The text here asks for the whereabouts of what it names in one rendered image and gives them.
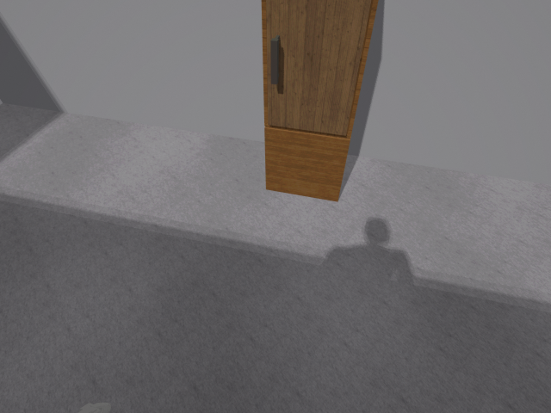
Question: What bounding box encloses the cupboard door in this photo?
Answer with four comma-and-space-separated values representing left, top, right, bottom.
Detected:
266, 0, 371, 136

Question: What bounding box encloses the handle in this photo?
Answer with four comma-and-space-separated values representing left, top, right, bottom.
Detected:
270, 35, 280, 84

